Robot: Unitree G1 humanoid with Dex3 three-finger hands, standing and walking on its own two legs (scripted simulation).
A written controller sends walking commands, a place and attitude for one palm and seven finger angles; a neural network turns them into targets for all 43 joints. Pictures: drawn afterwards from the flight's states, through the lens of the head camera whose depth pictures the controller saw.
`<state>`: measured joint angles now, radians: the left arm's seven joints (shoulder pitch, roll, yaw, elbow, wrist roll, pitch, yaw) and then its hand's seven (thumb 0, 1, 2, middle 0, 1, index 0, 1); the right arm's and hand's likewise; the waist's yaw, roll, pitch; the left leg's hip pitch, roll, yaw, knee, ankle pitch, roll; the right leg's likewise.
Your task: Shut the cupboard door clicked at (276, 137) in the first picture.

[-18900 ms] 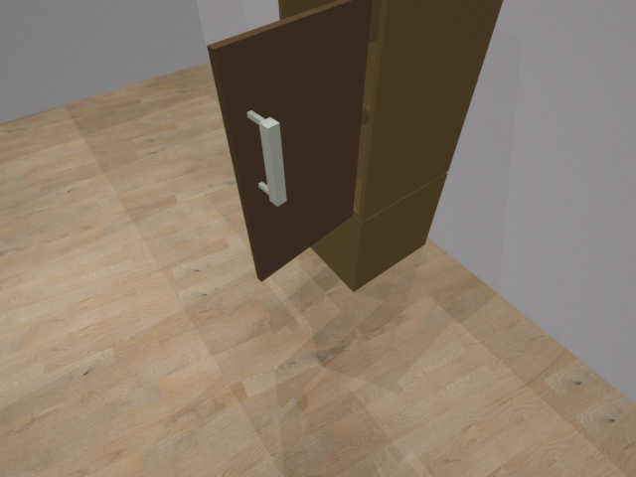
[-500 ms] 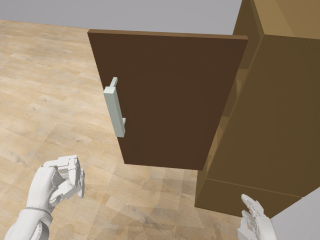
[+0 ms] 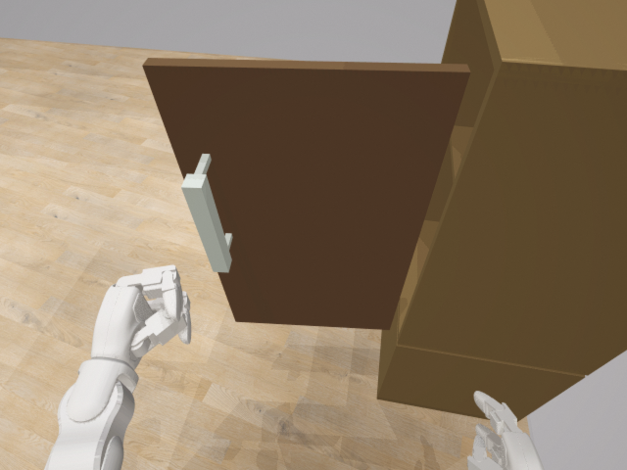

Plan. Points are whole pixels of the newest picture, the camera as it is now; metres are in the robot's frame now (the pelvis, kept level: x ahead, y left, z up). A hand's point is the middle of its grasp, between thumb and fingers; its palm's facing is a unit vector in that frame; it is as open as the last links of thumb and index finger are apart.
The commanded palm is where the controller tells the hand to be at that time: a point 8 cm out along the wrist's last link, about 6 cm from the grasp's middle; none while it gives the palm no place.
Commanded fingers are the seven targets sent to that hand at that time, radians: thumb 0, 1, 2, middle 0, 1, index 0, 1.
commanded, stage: bring the fist close to the handle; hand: left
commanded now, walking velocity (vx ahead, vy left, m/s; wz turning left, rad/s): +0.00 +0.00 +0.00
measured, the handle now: (214, 216) +0.44 +0.16 +0.08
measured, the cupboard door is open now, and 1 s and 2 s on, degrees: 97 97 80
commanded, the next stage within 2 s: push the door shut along its arc in 0.86 s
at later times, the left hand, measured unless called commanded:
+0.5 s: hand (212, 281) +0.33 +0.14 +0.08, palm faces -0.03 -1.00 -0.04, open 3.1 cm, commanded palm +0.31 +0.19 +0.08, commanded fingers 0.00 0.90 0.90 -1.30 -1.50 -1.30 -1.50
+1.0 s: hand (213, 279) +0.33 +0.14 +0.08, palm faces -0.02 -1.00 -0.04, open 3.1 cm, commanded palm +0.31 +0.19 +0.08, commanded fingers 0.00 0.90 0.90 -1.30 -1.50 -1.30 -1.50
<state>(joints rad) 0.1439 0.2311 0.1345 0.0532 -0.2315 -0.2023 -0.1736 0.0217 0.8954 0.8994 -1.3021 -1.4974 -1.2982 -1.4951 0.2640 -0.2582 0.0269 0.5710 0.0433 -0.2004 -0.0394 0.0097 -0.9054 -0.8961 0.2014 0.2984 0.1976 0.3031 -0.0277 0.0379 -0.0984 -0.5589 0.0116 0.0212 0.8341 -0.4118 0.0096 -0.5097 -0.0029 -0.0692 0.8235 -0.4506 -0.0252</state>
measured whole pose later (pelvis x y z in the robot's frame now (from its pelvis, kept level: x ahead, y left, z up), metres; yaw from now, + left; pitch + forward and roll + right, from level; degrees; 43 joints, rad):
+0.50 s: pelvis +0.00 +0.00 +0.00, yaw +0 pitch +8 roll +0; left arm -0.09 0.20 0.08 0.24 -0.18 -0.20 -0.09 0.02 0.89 0.90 -1.30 -1.50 -1.30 -1.50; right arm 0.24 -0.25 0.03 0.59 0.04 -0.13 -0.03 0.01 -0.91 -0.90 0.20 0.30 0.20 0.30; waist -0.03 0.03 -0.08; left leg -0.56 0.01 0.03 0.83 -0.41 0.01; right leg -0.51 0.00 -0.06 0.82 -0.44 -0.02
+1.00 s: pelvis +0.00 +0.00 +0.00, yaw -1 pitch +8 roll +0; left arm -0.10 0.20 0.10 0.29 -0.18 -0.24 -0.08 0.02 0.90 0.90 -1.30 -1.50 -1.30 -1.50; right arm 0.25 -0.25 0.01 0.60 0.05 -0.10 -0.02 0.01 -0.91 -0.90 0.20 0.30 0.20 0.30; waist -0.04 0.03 -0.08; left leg -0.54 0.01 0.04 0.80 -0.39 0.01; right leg -0.50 0.00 -0.05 0.80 -0.43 -0.03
